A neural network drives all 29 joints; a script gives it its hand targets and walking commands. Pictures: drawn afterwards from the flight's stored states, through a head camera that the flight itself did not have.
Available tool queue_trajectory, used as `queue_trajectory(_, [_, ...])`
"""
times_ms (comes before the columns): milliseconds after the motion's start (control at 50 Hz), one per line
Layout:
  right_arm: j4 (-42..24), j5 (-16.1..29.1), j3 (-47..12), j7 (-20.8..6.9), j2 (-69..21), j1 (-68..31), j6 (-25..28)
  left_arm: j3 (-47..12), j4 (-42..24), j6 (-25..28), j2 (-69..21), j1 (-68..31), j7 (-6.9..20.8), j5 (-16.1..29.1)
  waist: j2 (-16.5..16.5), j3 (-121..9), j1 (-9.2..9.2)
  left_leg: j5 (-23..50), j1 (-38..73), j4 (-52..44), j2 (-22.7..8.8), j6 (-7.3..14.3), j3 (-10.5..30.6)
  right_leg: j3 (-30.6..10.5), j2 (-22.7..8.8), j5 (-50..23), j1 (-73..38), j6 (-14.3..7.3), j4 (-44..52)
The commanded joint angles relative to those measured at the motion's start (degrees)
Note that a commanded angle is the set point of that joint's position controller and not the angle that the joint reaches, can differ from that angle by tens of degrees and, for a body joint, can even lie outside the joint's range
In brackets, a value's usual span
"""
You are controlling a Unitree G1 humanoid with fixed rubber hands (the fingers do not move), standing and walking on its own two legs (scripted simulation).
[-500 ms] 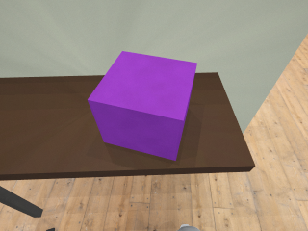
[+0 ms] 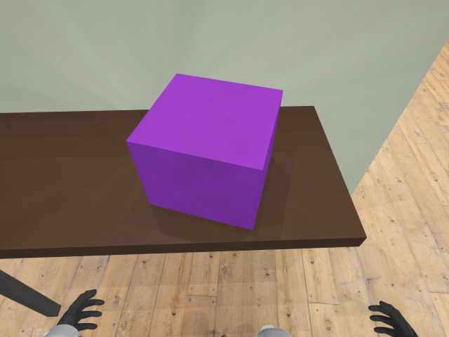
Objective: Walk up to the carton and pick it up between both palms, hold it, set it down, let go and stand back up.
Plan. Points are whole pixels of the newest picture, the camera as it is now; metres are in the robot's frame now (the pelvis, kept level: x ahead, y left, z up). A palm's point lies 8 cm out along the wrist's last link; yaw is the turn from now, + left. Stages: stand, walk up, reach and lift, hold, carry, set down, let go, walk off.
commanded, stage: reach and lift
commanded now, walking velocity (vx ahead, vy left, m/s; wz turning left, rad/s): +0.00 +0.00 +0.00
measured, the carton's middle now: (213, 149) +0.50 +0.02 +0.04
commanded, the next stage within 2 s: none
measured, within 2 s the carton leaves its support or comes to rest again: neither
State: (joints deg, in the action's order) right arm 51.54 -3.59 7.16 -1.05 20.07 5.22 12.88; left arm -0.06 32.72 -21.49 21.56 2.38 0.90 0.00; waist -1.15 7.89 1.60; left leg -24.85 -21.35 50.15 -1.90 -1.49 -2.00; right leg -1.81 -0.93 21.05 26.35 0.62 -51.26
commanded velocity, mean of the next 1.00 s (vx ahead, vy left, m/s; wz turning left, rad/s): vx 0.00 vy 0.00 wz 0.00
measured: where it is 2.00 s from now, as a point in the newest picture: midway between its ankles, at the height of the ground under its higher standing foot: outside the picture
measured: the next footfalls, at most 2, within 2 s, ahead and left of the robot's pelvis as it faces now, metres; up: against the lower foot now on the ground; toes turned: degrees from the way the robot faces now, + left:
none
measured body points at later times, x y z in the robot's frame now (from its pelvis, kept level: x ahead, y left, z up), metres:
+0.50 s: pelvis -0.02 +0.00 +0.02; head -0.03 +0.00 +0.47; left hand +0.16 +0.28 -0.05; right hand +0.12 -0.25 -0.05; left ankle +0.02 +0.14 -0.69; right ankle +0.07 -0.12 -0.69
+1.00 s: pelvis -0.01 +0.03 +0.03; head -0.02 +0.05 +0.48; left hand +0.19 +0.29 -0.01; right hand +0.17 -0.18 +0.02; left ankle +0.02 +0.14 -0.69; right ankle +0.05 -0.11 -0.69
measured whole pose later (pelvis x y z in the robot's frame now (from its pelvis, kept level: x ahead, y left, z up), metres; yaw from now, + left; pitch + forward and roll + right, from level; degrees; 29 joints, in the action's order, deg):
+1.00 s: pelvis -0.01 +0.03 +0.03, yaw +1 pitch -9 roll -1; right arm 5.7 4.2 -2.1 11.6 7.2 21.3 -6.2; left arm 0.0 21.1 -4.0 22.6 9.2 6.3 7.5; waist -2.0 7.6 -0.7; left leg -18.2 -11.1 38.0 -1.2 1.0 -1.8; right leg -1.8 -0.5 14.7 12.2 0.2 -35.2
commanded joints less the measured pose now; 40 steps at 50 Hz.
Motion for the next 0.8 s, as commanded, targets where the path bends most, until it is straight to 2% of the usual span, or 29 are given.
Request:
queue_trajectory(0, [-12.51,3.17,-0.30,3.08,2.07,8.18,1.59,11.07,-11.83,1.95,12.06,0.65,0.05,-4.79,-5.32,-10.72,-2.62,10.70,4.12,-15.92,3.03,2.36,-2.54,1.26,0.94,-20.11,-19.20,0.00,16.54])
queue_trajectory(100, [-19.78,2.97,-0.66,4.15,-1.19,8.93,0.54,10.40,-14.62,4.01,12.57,-0.31,0.08,-2.86,-1.66,-7.78,-4.11,6.73,3.07,-21.80,2.64,2.75,-3.95,0.60,1.49,-9.56,-21.45,-0.80,20.57])
queue_trajectory(160, [-25.82,3.02,-0.73,4.50,-2.87,9.83,-0.37,9.65,-16.78,6.00,12.56,0.19,-0.04,-0.87,0.39,-8.08,-4.68,4.61,0.86,-24.96,1.77,3.33,-4.76,0.43,2.09,-6.04,-25.09,-1.21,21.59])
queue_trajectory(260, [-32.76,3.36,-1.77,5.23,-3.74,9.75,-2.44,8.51,-16.88,9.71,11.82,-0.92,0.08,0.99,6.73,-7.40,-4.36,-7.72,-16.72,-32.90,-2.84,6.67,-4.37,1.44,5.82,-7.59,-41.79,0.42,16.03])
queue_trajectory(360, [-36.51,4.00,-2.67,6.11,-4.30,9.73,-3.93,8.07,-16.20,13.41,11.52,-1.87,1.17,1.19,11.63,-7.42,-3.57,-15.14,-31.31,-37.43,-5.90,9.14,-3.84,2.11,8.31,-9.65,-56.05,1.77,10.97])
queue_trajectory(440, [-39.37,3.76,-3.48,6.84,-5.06,9.60,-5.08,7.54,-14.82,15.69,11.97,-2.03,2.51,2.24,10.18,-6.76,-3.23,-16.16,-33.91,-37.63,-6.27,10.18,-3.52,0.88,8.26,-5.82,-58.67,1.92,11.64])
queue_trajectory(520, [-43.96,3.56,-4.99,8.16,-7.84,9.68,-6.42,7.29,-14.20,17.60,13.24,-3.11,3.90,4.81,5.01,-6.73,-3.54,-13.34,-28.84,-34.69,-4.62,9.96,-3.76,-1.78,6.41,2.15,-54.27,1.35,16.29])
queue_trajectory(560, [-48.08,4.50,-7.08,9.52,-10.96,11.18,-7.46,8.94,-14.34,18.26,15.25,-3.25,4.81,7.30,-2.01,-6.10,-4.47,-7.14,-18.86,-29.18,-1.28,8.95,-4.86,-5.08,2.57,10.43,-43.39,-0.70,22.74])
queue_trajectory(580, [-51.16,5.53,-8.74,10.50,-13.12,12.23,-7.90,10.13,-15.31,18.17,17.18,-3.91,5.34,9.25,-7.58,-5.55,-5.17,-1.09,-8.89,-24.46,1.90,7.75,-5.55,-7.84,-1.31,17.04,-32.48,-2.55,28.36])
queue_trajectory(600, [-54.34,6.85,-10.89,11.68,-15.37,13.94,-8.78,11.80,-16.52,17.67,20.20,-5.24,5.91,11.64,-14.16,-4.27,-6.04,7.42,5.58,-17.99,6.24,5.77,-6.30,-11.41,-6.86,25.87,-16.48,-5.01,36.25])
queue_trajectory(620, [-57.86,8.61,-12.22,12.68,-16.54,15.75,-9.63,13.04,-18.57,17.31,22.50,-6.77,6.21,13.86,-16.75,-2.88,-6.92,11.30,17.48,-14.89,8.10,4.24,-4.67,-13.42,-10.95,28.63,-3.45,-5.91,41.19])
queue_trajectory(640, [-58.70,9.75,-12.43,13.22,-17.11,16.25,-10.75,12.79,-19.34,17.30,22.90,-7.58,6.26,14.68,-14.97,-2.83,-7.20,11.99,21.66,-14.88,7.87,3.30,-3.06,-13.30,-12.03,27.53,1.71,-6.29,42.56])
queue_trajectory(660, [-59.23,10.14,-11.96,13.58,-17.34,16.15,-11.97,12.79,-20.32,17.33,22.72,-7.58,6.21,14.33,-12.37,-3.57,-7.37,10.98,22.13,-15.60,7.12,2.81,-2.72,-12.61,-11.60,27.17,2.47,-6.50,42.43])
queue_trajectory(700, [-59.86,10.46,-11.87,14.24,-16.65,15.57,-14.19,13.54,-22.20,16.82,23.83,-7.91,6.15,13.15,-8.58,-5.18,-7.71,8.51,22.26,-15.98,6.27,2.87,-3.24,-11.22,-10.68,27.00,2.61,-7.15,40.82])
queue_trajectory(740, [-60.89,10.82,-10.90,14.56,-15.43,14.87,-15.36,13.25,-24.91,16.03,23.64,-6.55,6.01,12.92,-5.31,-6.15,-7.54,5.76,22.50,-17.14,5.04,2.87,-2.07,-9.33,-9.81,23.76,1.84,-8.20,38.61])
queue_trajectory(780, [-62.20,10.89,-9.41,14.68,-14.61,13.95,-15.88,12.39,-27.09,16.00,22.91,-5.72,5.82,13.21,-1.97,-6.77,-7.05,1.44,18.49,-19.65,3.32,3.23,-0.59,-7.27,-7.82,19.06,-2.64,-7.88,35.24])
